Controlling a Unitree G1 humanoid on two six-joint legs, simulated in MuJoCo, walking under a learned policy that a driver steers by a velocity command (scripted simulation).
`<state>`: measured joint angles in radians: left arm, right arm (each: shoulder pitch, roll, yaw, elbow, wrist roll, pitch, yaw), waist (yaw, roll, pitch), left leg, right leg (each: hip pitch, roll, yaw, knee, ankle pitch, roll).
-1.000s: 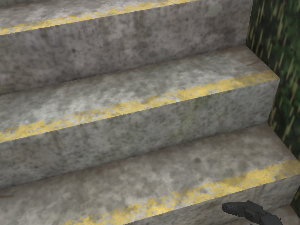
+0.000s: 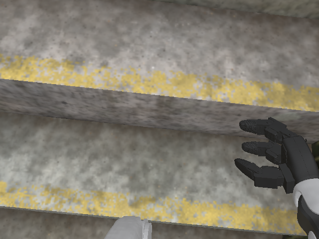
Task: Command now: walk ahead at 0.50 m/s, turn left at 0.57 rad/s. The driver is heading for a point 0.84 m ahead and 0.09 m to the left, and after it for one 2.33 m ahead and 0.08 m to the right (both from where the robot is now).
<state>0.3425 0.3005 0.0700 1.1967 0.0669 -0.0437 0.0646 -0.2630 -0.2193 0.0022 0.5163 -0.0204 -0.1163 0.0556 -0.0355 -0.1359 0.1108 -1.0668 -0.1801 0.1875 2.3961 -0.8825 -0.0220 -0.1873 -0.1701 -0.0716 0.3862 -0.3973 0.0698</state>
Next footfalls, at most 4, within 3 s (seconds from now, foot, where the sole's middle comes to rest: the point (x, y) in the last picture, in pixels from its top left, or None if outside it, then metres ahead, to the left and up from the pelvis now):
0.10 left None -0.19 0.10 -0.77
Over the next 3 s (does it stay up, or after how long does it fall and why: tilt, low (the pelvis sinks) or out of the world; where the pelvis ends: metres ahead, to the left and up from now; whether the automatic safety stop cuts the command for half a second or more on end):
falls after 0.56 s (tilt)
